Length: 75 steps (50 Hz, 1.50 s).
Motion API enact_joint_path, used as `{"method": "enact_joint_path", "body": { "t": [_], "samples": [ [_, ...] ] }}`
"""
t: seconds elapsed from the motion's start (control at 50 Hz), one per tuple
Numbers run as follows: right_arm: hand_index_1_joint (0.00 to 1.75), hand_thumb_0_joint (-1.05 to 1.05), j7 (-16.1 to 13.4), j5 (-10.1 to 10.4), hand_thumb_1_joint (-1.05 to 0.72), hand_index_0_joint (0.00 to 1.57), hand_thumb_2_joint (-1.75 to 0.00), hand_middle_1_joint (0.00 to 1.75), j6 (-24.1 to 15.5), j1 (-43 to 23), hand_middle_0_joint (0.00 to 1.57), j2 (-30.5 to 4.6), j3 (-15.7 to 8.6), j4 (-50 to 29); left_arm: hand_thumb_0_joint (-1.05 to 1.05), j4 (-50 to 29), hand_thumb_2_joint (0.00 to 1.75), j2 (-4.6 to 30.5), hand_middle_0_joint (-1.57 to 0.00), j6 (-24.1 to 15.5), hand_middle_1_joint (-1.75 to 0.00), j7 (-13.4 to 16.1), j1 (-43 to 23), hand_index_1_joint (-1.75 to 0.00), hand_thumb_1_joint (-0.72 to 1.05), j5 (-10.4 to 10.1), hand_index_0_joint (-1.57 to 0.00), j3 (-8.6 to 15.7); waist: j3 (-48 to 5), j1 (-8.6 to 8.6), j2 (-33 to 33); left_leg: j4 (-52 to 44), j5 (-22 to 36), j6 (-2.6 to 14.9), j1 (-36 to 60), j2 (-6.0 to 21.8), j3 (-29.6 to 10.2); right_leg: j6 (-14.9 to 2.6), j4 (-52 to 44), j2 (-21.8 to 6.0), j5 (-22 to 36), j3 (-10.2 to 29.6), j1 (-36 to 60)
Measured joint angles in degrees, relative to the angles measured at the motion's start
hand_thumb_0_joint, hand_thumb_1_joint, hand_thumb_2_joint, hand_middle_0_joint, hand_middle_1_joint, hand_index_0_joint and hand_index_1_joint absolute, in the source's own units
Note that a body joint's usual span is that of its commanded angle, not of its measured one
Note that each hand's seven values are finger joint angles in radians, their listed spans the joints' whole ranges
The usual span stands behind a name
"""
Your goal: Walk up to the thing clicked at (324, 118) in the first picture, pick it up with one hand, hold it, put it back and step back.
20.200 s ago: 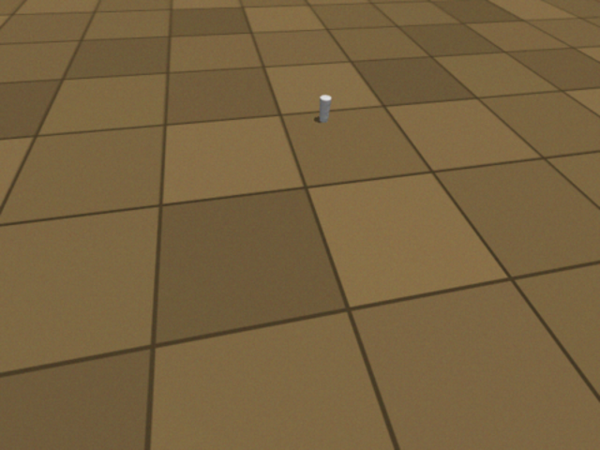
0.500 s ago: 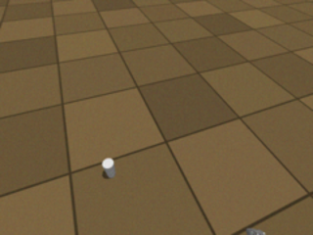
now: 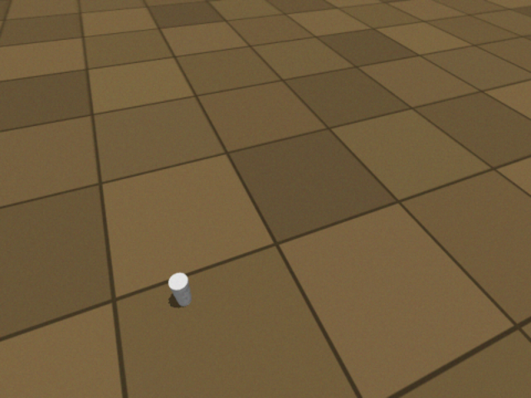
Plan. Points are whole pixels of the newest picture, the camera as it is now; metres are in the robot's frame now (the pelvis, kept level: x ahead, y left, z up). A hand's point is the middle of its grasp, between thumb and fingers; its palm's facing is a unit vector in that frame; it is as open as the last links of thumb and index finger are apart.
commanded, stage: stand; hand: left
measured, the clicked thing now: (181, 290) +0.65 +0.31 -0.70
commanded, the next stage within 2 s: walk up in 0.46 s
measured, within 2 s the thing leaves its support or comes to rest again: neither
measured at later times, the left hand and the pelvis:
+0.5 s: hand out of the picture +0.07 +0.26 -0.16, palm faces -0.02 -0.94 -0.33, open 7.4 cm; pelvis +0.00 +0.00 +0.00, yaw +0 degrees
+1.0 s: hand out of the picture +0.17 +0.35 -0.16, palm faces -0.09 -0.93 -0.35, open 7.4 cm; pelvis +0.12 +0.07 +0.00, yaw -3 degrees
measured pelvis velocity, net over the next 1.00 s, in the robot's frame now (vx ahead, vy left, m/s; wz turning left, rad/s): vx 0.12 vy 0.07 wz -0.05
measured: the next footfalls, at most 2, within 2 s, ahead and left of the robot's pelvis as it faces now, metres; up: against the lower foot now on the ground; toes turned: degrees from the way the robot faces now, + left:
left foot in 0.72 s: +0.15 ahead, +0.17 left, +0.00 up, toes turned +2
right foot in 1.20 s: +0.34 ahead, -0.07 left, +0.00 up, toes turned -6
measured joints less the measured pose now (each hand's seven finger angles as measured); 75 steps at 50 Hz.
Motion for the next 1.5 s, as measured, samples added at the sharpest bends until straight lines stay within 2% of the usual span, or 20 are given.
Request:
{"method": "enact_joint_path", "body": {
  "t": [0.46, 0.5, 0.54, 0.58, 0.6, 0.62, 0.7, 0.72, 0.76, 0.82, 0.88, 1.02, 1.1, 1.16, 1.2, 1.24, 1.3, 1.34, 1.4, 1.5],
  "samples": [
    [0.30, 0.01, 0.02, 0.03, -0.91, 0.20, -0.90, 0.30, -0.13, 0.56, 0.20, -0.19, 0.59, -0.21, 0.00, -0.22, 0.89, 0.14, -0.20, 0.07, -0.30, -0.15, 1.52, -0.30, 0.90, -0.05, -0.20, -0.38, -0.36, 0.40, -0.11, 0.25, -0.15, 0.13, -0.48, -0.07, 0.06, 0.10, 0.03, -0.07, -0.01, 0.08, -0.40],
    [0.30, 0.01, 0.84, -0.51, -0.91, 0.20, -0.90, 0.30, -0.05, 1.36, 0.20, -0.37, -0.43, -1.35, 0.00, -1.32, 0.89, 0.18, -0.20, -0.24, -0.30, -0.78, 2.54, -0.30, 0.90, 0.34, -0.20, 0.47, -0.67, 0.50, -0.09, 3.52, -4.79, 1.33, -1.43, -0.15, 0.27, -0.68, 2.19, -0.07, -2.76, 0.25, -0.98],
    [0.30, 0.01, 1.60, -1.09, -0.91, 0.20, -0.90, 0.30, 0.09, 3.04, 0.20, -1.09, -1.36, -2.53, 0.00, -2.50, 0.89, 0.18, -0.21, -0.82, -0.30, -1.36, 4.69, -0.30, 0.90, 0.89, -0.20, 1.40, -2.06, 0.72, 0.39, 8.55, -13.26, 2.53, -2.87, -0.17, 0.13, -1.55, 4.41, 0.20, -7.38, 0.50, -1.35],
    [0.30, 0.01, 2.10, -1.59, -0.91, 0.20, -0.90, 0.30, 0.48, 4.55, 0.20, -2.06, -2.27, -3.49, 0.00, -3.70, 0.89, 0.36, -0.21, -1.29, -0.30, -1.61, 6.76, -0.30, 0.90, 1.32, -0.20, 2.24, -3.16, 0.98, 0.72, 15.61, -15.87, 2.75, -5.69, -0.25, 0.65, -2.11, 4.04, 0.09, -7.29, 0.51, -0.92],
    [0.30, 0.01, 2.27, -1.68, -0.91, 0.20, -0.90, 0.30, 0.54, 5.00, 0.20, -2.51, -2.64, -3.92, 0.00, -4.37, 0.89, 0.65, -0.21, -1.60, -0.30, -1.60, 7.58, -0.30, 0.90, 1.48, -0.20, 2.61, -2.99, 1.32, 0.56, 18.26, -15.60, 2.74, -6.98, -0.32, 1.05, -2.42, 3.25, -0.21, -4.96, 0.73, -0.41],
    [0.30, 0.01, 2.40, -1.72, -0.91, 0.20, -0.90, 0.30, 0.48, 5.20, 0.20, -3.00, -2.94, -4.33, 0.00, -4.98, 0.89, 0.95, -0.21, -1.90, -0.30, -1.52, 8.28, -0.30, 0.90, 1.57, -0.20, 2.95, -2.42, 1.68, 0.52, 19.79, -15.54, 2.78, -8.09, -0.17, 1.23, -2.14, 2.72, -0.47, -3.14, 0.91, 0.14],
    [0.30, 0.01, 2.93, -1.64, -0.91, 0.20, -0.90, 0.30, -0.09, 5.34, 0.20, -4.54, -4.18, -6.37, 0.00, -6.56, 0.89, 2.18, -0.21, -1.80, -0.30, -1.49, 10.80, -0.30, 0.90, 1.60, -0.20, 3.57, 0.18, 2.43, 1.42, 16.44, -14.68, 2.91, -10.41, 1.45, 0.20, 0.60, 2.65, -0.77, -4.97, 0.89, 2.53],
    [0.30, 0.01, 3.06, -1.61, -0.91, 0.20, -0.90, 0.30, -0.50, 5.39, 0.20, -4.48, -4.51, -7.01, 0.00, -6.73, 0.89, 2.83, -0.21, -1.40, -0.30, -1.59, 11.38, -0.30, 0.90, 1.50, -0.20, 3.62, 0.67, 2.45, 0.98, 14.24, -10.55, 2.51, -9.86, 1.48, 0.63, 0.96, 4.34, -1.24, -6.36, 1.14, 2.43],
    [0.30, 0.01, 2.96, -1.87, -0.91, 0.20, -0.90, 0.30, -1.74, 5.50, 0.20, -3.72, -5.21, -8.46, 0.00, -6.83, 0.89, 4.26, -0.21, -0.30, -0.30, -1.52, 12.44, -0.30, 0.90, 1.26, -0.20, 3.79, 1.53, 2.36, -1.33, 13.19, -2.31, 2.14, -8.46, 0.06, 2.66, -0.78, 13.67, -2.78, -11.75, 2.88, -0.45],
    [0.30, 0.01, 2.64, -1.88, -0.91, 0.20, -0.90, 0.30, -2.41, 6.99, 0.20, -2.28, -5.30, -10.17, 0.00, -6.42, 0.89, 4.94, -0.20, 0.99, -0.30, -1.04, 13.06, -0.30, 0.90, 0.77, -0.20, 3.48, 0.89, 0.64, -2.33, 13.42, -5.31, 3.15, -6.88, -0.58, 3.40, -3.05, 32.61, 0.79, -16.26, 5.35, -8.52],
    [0.30, 0.01, 2.37, -1.30, -0.91, 0.20, -0.90, 0.30, -2.08, 9.23, 0.20, -1.51, -4.49, -10.75, 0.01, -7.76, 0.89, 5.29, -0.20, 0.19, -0.30, -1.41, 13.09, -0.30, 0.90, 0.14, -0.20, 3.06, 0.52, 0.05, -2.60, 9.36, -5.14, 3.71, -3.13, -0.87, 3.77, -3.52, 38.95, 1.78, -12.57, 4.26, -14.35],
    [0.30, 0.01, 2.06, -0.56, -0.90, 0.20, -0.90, 0.30, -2.92, 13.26, 0.20, -1.03, -3.44, -12.72, 0.00, -10.71, 0.89, 5.01, -0.20, -0.41, -0.30, -2.68, 12.09, -0.30, 0.90, 0.35, -0.20, 2.83, 1.32, -0.85, -2.79, 3.22, -6.06, 4.08, 4.42, -2.40, 5.62, -1.26, 29.31, -1.03, -4.64, 3.97, -20.76],
    [0.30, 0.01, 2.17, -0.35, -0.90, 0.20, -0.90, 0.30, -2.84, 14.59, 0.20, -1.60, -3.34, -14.29, 0.00, -12.07, 0.89, 4.01, -0.20, -0.38, -0.30, -3.34, 10.50, -0.30, 0.90, 0.75, -0.20, 2.73, 2.24, -1.37, -1.86, 4.00, -9.23, 3.63, 6.91, -2.68, 6.81, -1.51, 20.27, -2.56, -0.88, 1.74, -20.47],
    [0.30, 0.01, 2.05, -0.22, -0.90, 0.20, -0.90, 0.30, -2.31, 15.61, 0.20, -2.07, -3.25, -15.28, 0.00, -13.05, 0.89, 3.20, -0.20, -0.75, -0.30, -3.39, 9.09, -0.30, 0.90, 0.76, -0.20, 2.72, 2.27, -2.05, -0.86, 7.14, -13.18, 2.86, 7.48, -2.43, 7.12, -2.36, 16.15, -2.09, 0.72, 0.12, -18.32],
    [0.30, 0.01, 1.68, -0.01, -0.90, 0.20, -0.90, 0.30, -1.74, 16.22, 0.20, -2.45, -3.10, -15.60, 0.00, -13.88, 0.89, 2.57, -0.20, -1.54, -0.30, -2.97, 8.17, -0.30, 0.90, 0.77, -0.20, 2.77, 2.19, -2.22, 0.51, 11.98, -17.15, 2.24, 6.69, -1.26, 6.75, -2.67, 14.03, -0.73, 3.39, -0.69, -15.96],
    [0.30, 0.01, 1.15, 0.25, -0.90, 0.20, -0.90, 0.30, -1.05, 15.45, 0.20, -2.41, -2.89, -15.41, 0.00, -15.20, 0.89, 1.49, -0.20, -2.39, -0.30, -2.42, 6.74, -0.30, 0.90, 0.82, -0.20, 2.87, 3.32, -2.14, 2.63, 23.11, -19.26, 3.04, 2.74, 0.47, 4.47, -2.67, 16.42, 0.82, 0.98, -2.13, -15.59],
    [0.30, 0.01, 1.00, 0.21, -0.91, 0.20, -0.90, 0.30, -0.74, 14.41, 0.20, -1.86, -1.88, -15.62, 0.00, -17.62, 0.89, 0.78, -0.20, -3.16, -0.30, -2.11, 6.27, -0.30, 0.90, -0.03, -0.20, 2.42, 3.82, -0.64, 1.62, 39.94, -21.46, 3.83, -5.49, -2.02, 1.83, -3.40, 17.03, 0.26, -1.55, -1.49, -14.11],
    [0.30, 0.01, 1.21, 0.45, -0.91, 0.20, -0.90, 0.30, -0.95, 13.72, 0.20, -2.28, -1.68, -15.89, 0.00, -18.43, 0.89, 0.16, -0.21, -3.25, -0.30, -1.82, 6.99, -0.30, 0.90, -0.40, -0.20, 2.00, 3.53, -0.03, 1.72, 44.16, -19.23, 3.94, -10.19, -2.03, 0.62, -3.48, 14.58, 0.26, -1.35, -1.32, -11.95],
    [0.30, 0.01, 1.33, 0.43, -0.91, 0.20, -0.90, 0.30, -1.42, 12.88, 0.20, -3.04, -1.88, -16.89, 0.00, -18.72, 0.89, 0.00, -0.21, -3.02, -0.30, -1.48, 8.62, -0.30, 0.90, -0.38, -0.20, 1.62, 2.97, 0.47, 1.87, 41.92, -15.71, 3.07, -15.12, -0.26, -0.66, -3.22, 11.60, 0.64, -1.07, -1.08, -9.39],
    [0.30, 0.01, 0.35, 0.31, -0.91, 0.20, -0.90, 0.30, -1.94, 11.04, 0.20, -3.59, -2.37, -16.65, 0.00, -18.40, 0.89, 0.88, -0.21, -1.60, -0.30, -0.68, 9.37, -0.30, 0.90, 0.35, -0.20, 1.25, 3.51, 1.20, 1.19, 25.95, -9.60, 0.75, -16.62, 1.89, -0.44, -2.50, 13.16, 1.04, -3.43, -0.95, -8.65]
  ]
}}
